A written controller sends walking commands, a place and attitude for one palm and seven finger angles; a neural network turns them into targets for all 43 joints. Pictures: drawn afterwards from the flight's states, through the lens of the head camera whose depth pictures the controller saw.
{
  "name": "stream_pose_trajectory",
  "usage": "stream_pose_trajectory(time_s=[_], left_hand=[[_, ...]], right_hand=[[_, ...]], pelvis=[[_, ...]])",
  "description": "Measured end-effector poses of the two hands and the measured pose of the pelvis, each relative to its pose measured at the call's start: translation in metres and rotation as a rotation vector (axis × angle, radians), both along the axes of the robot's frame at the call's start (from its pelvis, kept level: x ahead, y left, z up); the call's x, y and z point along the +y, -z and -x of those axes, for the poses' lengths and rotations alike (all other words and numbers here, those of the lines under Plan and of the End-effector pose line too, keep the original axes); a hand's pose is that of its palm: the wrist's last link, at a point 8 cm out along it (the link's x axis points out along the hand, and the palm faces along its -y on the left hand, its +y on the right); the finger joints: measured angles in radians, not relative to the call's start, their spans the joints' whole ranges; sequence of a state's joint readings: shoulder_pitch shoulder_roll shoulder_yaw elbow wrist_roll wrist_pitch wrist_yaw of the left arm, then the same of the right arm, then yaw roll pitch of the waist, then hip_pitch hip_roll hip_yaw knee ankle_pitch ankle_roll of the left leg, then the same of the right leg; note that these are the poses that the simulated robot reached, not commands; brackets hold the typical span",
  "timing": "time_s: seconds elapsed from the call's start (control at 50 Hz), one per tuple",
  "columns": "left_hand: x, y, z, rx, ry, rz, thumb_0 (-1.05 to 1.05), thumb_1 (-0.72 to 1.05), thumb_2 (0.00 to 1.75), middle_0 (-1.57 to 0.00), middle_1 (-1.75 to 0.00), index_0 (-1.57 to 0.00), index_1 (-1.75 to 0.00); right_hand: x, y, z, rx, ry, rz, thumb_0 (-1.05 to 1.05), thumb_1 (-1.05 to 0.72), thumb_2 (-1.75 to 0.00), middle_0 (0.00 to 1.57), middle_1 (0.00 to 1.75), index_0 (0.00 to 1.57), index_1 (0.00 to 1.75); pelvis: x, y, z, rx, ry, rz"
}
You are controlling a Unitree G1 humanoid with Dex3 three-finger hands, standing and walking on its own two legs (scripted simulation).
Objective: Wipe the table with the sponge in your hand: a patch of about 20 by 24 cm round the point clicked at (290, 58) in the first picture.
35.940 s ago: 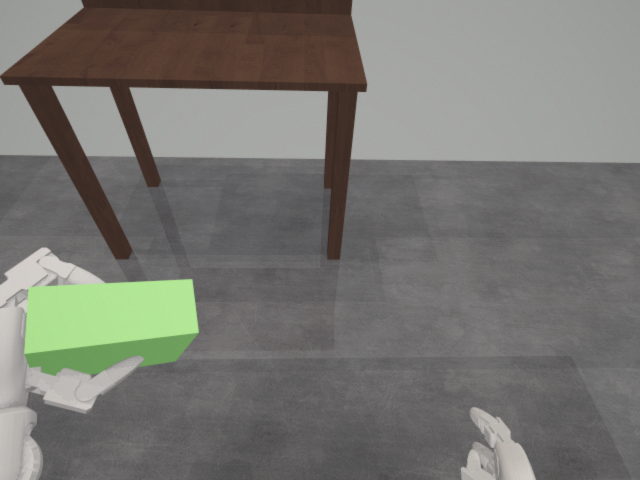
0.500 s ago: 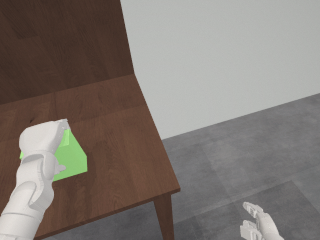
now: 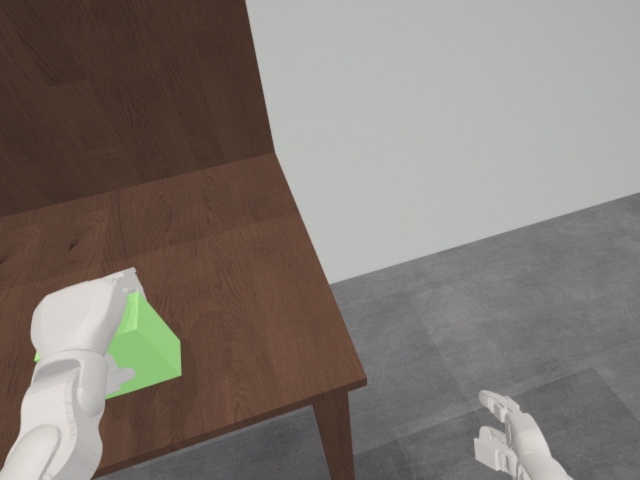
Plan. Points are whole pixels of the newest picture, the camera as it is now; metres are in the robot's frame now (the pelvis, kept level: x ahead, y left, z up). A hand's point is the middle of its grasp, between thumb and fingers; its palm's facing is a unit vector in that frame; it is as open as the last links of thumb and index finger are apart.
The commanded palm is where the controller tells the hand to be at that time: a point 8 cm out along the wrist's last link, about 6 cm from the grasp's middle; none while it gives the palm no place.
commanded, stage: wipe back along the first lane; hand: left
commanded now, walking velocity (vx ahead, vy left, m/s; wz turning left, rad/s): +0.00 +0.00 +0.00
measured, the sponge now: (126, 356) +0.24 +0.29 +0.04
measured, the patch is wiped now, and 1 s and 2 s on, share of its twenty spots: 1.00 1.00 1.00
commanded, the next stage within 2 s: lift the sponge slowly off the table in 0.24 s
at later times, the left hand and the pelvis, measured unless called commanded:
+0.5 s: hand (105, 369) +0.20 +0.27 +0.09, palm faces +0.07 -0.10 -0.99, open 9.8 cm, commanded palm +0.16 +0.26 +0.14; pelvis -0.01 +0.00 +0.00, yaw +0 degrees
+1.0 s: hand (104, 382) +0.18 +0.25 +0.10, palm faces +0.04 -0.11 -0.99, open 9.8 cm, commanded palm +0.16 +0.26 +0.18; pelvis -0.02 -0.01 +0.00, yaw +0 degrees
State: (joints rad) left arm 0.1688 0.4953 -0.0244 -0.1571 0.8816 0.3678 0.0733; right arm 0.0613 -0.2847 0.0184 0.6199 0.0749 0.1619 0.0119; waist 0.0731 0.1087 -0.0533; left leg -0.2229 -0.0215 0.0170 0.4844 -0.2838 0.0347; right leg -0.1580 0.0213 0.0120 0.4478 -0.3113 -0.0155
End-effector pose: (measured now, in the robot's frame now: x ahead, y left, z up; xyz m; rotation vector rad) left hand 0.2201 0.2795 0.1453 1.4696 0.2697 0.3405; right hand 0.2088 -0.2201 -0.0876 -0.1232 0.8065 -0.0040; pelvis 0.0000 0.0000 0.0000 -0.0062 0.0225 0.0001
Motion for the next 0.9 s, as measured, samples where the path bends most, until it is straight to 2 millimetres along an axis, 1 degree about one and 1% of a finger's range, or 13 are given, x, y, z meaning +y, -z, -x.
stream_pose_trajectory(time_s=[0.22,0.3,0.46,0.74,0.9], left_hand=[[-0.01,-0.001,0.03,-0.02,0.01,0.02,0.02,-0.46,1.08,-0.71,-1.45,-0.73,-1.4],[-0.013,-0.001,0.037,-0.028,0.0,0.022,0.02,-0.46,1.08,-0.71,-1.45,-0.73,-1.4],[-0.014,0.0,0.041,-0.016,-0.011,0.031,0.02,-0.46,1.08,-0.7,-1.45,-0.73,-1.4],[-0.021,-0.004,0.054,0.008,0.009,0.049,0.01,-0.48,1.08,-0.73,-1.43,-0.75,-1.38],[-0.027,-0.006,0.059,0.019,0.02,0.053,0.0,-0.49,1.08,-0.75,-1.41,-0.77,-1.36]], right_hand=[[0.01,-0.006,-0.004,-0.042,-0.019,-0.024,0.01,-0.91,-0.9,0.2,0.3,0.2,0.29],[0.014,-0.007,-0.004,-0.045,-0.033,-0.024,0.01,-0.91,-0.9,0.2,0.3,0.2,0.29],[0.017,-0.01,-0.004,-0.053,-0.048,-0.02,0.01,-0.91,-0.9,0.2,0.3,0.2,0.29],[0.005,-0.012,0.0,-0.062,-0.045,0.01,0.01,-0.91,-0.9,0.2,0.3,0.2,0.29],[0.003,-0.013,0.001,-0.064,-0.052,0.016,0.01,-0.91,-0.9,0.2,0.3,0.2,0.29]], pelvis=[[0.003,0.0,0.005,-0.014,0.005,0.001],[0.003,0.0,0.008,-0.022,0.004,0.0],[0.0,0.0,0.013,-0.036,0.004,-0.002],[-0.006,-0.001,0.017,-0.061,0.002,-0.002],[-0.011,-0.002,0.021,-0.079,0.0,-0.003]])
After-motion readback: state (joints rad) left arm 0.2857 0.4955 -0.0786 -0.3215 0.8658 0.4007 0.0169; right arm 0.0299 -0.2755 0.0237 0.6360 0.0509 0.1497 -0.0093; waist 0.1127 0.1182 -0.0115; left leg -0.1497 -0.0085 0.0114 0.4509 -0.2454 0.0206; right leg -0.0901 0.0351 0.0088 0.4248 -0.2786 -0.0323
